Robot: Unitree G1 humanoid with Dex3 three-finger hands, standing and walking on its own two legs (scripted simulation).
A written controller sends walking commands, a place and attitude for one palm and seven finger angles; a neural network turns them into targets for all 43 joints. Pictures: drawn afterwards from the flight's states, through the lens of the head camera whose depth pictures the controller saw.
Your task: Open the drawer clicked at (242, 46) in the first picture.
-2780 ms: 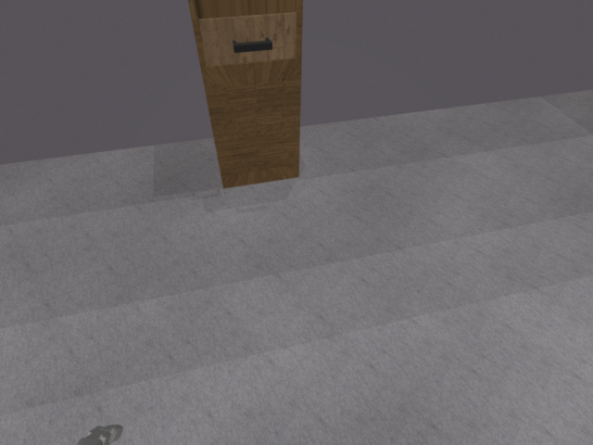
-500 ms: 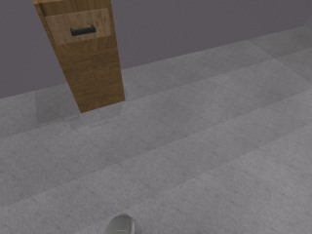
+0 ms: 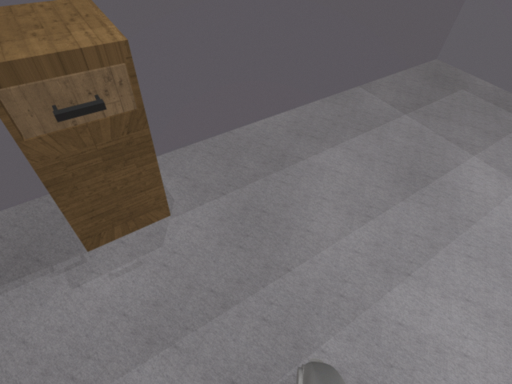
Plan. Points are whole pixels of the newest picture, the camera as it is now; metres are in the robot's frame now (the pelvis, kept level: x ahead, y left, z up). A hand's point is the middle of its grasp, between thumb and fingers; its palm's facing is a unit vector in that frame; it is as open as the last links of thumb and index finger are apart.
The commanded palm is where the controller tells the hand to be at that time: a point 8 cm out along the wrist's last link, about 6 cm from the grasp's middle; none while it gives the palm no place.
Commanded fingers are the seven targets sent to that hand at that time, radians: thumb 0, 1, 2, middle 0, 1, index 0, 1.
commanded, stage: walk to a spot facing it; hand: left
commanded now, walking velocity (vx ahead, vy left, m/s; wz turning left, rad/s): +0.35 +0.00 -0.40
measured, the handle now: (78, 106) +0.86 +0.58 -0.07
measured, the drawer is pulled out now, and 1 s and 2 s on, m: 0.00 0.00 0.00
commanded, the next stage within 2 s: turn to face it in 0.40 s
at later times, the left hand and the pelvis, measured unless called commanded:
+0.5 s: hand (196, 310) +0.30 +0.13 -0.18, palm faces -0.10 -0.97 -0.22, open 7.2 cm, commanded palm none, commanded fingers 0.00 0.90 0.90 -0.20 -0.30 -0.20 -0.30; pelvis +0.23 -0.05 -0.01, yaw -8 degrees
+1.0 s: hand (177, 264) +0.40 +0.19 -0.18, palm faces +0.12 -0.97 -0.21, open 7.4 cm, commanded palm none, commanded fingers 0.00 0.90 0.90 -0.20 -0.30 -0.20 -0.30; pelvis +0.34 -0.01 -0.01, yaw +4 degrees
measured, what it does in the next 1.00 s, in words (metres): walks ahead: right foot, then left foot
